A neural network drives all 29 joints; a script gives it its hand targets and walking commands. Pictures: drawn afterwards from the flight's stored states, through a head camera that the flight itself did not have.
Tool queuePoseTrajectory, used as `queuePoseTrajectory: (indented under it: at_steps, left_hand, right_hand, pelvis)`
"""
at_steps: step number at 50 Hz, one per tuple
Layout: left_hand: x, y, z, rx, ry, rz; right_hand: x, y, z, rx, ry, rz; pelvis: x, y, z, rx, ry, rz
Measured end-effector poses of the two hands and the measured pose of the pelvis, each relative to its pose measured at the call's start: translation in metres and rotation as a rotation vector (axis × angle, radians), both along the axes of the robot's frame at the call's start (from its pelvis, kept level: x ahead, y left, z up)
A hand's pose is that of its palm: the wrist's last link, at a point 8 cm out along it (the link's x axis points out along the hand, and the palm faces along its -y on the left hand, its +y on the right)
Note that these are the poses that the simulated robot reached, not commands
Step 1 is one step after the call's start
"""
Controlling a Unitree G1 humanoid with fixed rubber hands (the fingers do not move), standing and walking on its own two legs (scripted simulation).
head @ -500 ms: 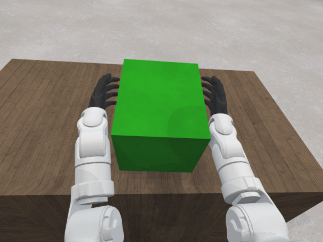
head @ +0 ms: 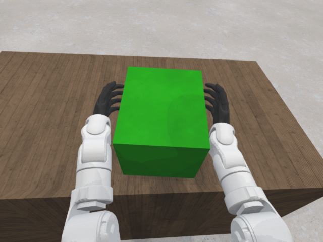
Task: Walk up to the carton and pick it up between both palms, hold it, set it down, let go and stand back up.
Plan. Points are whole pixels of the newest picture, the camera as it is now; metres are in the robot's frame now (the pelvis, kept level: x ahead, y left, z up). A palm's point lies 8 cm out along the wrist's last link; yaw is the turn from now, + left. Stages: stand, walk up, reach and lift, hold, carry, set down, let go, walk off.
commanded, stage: set down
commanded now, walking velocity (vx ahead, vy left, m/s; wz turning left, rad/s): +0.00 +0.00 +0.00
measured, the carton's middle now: (161, 123) +0.38 +0.00 +0.07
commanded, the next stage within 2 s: none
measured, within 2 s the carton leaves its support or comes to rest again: neither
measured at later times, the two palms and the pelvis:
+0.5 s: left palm (104, 114) +0.40 +0.15 +0.08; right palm (212, 122) +0.37 -0.13 +0.09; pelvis +0.00 +0.01 +0.00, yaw -2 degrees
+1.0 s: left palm (108, 119) +0.41 +0.15 +0.05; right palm (210, 134) +0.36 -0.13 +0.05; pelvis +0.01 +0.01 +0.00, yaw -2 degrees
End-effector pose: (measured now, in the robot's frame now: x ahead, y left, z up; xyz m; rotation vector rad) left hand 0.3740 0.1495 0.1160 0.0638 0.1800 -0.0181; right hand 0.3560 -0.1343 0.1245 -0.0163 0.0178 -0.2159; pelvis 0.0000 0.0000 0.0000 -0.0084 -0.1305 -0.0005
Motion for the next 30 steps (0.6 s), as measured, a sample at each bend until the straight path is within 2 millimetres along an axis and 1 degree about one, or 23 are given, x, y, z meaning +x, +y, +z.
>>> queuePoseTrajectory:
  at_steps: [7, 15, 23, 30]
  left_hand:
    - [0.001, 0.009, -0.005, -0.007, 0.005, -0.007]
    - [0.015, 0.006, -0.019, -0.024, 0.063, -0.046]
    - [0.028, 0.004, -0.034, -0.015, 0.077, -0.056]
    - [0.033, 0.004, -0.047, -0.010, 0.092, -0.054]
  right_hand:
    - [-0.001, 0.009, -0.002, -0.019, 0.007, -0.009]
    - [0.001, 0.007, -0.018, -0.017, 0.062, -0.052]
    - [0.011, 0.006, -0.032, -0.010, 0.076, -0.061]
    - [0.017, 0.006, -0.043, -0.010, 0.093, -0.057]
  pelvis:
    - [-0.006, 0.003, 0.000, -0.001, 0.017, 0.004]
    - [-0.009, 0.008, 0.001, 0.001, 0.054, -0.007]
    - [-0.001, 0.010, 0.001, 0.000, 0.095, -0.025]
    - [0.010, 0.007, 0.001, -0.002, 0.110, -0.026]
